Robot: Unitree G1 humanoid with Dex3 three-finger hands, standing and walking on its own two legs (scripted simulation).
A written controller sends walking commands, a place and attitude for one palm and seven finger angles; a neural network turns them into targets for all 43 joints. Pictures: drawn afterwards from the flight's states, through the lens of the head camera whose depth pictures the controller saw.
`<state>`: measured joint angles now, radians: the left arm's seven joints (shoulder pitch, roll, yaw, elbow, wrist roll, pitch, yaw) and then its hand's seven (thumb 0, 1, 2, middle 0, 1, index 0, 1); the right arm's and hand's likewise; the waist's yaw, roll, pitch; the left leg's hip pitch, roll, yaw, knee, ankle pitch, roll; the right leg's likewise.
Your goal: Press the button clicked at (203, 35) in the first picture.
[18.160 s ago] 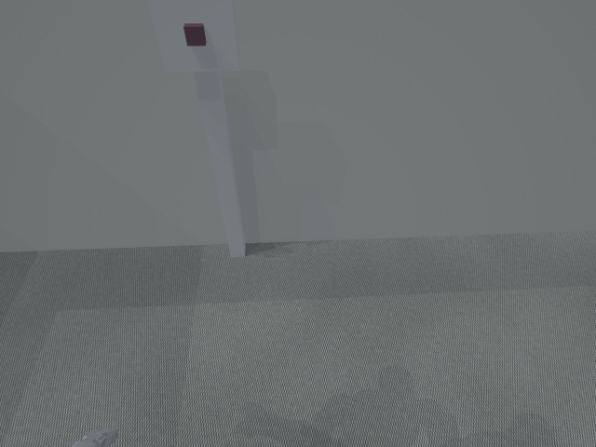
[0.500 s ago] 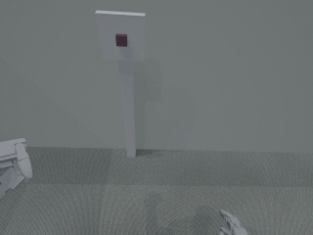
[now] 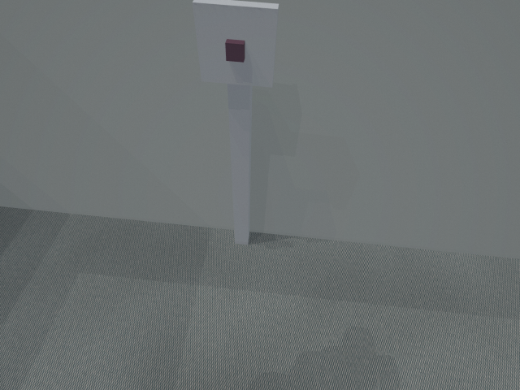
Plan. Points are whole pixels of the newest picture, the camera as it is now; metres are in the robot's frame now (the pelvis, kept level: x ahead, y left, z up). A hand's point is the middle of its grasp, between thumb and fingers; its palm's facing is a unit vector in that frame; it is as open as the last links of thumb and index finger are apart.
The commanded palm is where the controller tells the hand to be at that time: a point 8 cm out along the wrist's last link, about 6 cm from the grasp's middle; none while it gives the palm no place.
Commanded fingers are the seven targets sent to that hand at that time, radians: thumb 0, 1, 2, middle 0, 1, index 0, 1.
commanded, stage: let the arm hang, fingers relaxed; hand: left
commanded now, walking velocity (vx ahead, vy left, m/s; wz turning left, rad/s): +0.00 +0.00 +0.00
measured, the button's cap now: (235, 50) +0.78 +0.12 +0.14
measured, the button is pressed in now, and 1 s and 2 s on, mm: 0 0 0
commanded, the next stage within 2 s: stand and wait in 0.66 s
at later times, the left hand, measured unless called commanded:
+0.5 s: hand out of the picture -0.01 +0.18 -0.18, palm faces +0.02 -0.98 -0.17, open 7.2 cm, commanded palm none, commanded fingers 0.00 0.90 0.90 -0.20 -0.30 -0.20 -0.30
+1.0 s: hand out of the picture +0.00 +0.19 -0.17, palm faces +0.02 -0.98 -0.20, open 7.3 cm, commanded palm none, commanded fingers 0.00 0.90 0.90 -0.20 -0.30 -0.20 -0.30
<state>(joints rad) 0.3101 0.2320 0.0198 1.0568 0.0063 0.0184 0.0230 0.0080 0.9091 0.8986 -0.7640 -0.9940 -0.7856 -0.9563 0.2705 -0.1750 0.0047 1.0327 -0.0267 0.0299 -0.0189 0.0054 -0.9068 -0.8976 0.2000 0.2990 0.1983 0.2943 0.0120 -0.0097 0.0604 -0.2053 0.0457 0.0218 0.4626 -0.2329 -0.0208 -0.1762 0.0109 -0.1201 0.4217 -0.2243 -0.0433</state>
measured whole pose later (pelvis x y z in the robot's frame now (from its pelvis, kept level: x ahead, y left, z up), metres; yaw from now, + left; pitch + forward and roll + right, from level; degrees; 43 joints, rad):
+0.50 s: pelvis -0.01 +0.02 +0.00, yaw -1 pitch -2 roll +0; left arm 0.28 0.12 0.02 1.15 0.01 0.00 0.04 0.01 0.92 0.90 -0.21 -0.31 -0.22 -0.32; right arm 0.33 -0.10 -0.01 1.13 -0.03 0.01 -0.03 0.00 -0.91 -0.90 0.20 0.30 0.20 0.29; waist -0.01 0.01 0.04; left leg -0.19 0.02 0.06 0.42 -0.20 0.01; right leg -0.19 -0.02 -0.09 0.42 -0.21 -0.02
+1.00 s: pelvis -0.01 +0.01 +0.00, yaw -1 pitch -2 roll +0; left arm 0.26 0.15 0.02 1.15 0.01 -0.01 0.03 0.00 0.91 0.90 -0.20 -0.30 -0.20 -0.30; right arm 0.27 -0.14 -0.02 1.12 -0.02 0.00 -0.03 0.00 -0.91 -0.90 0.20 0.30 0.20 0.29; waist 0.00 0.01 0.06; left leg -0.17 0.02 0.06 0.41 -0.20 0.00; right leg -0.17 -0.01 -0.09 0.41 -0.20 -0.02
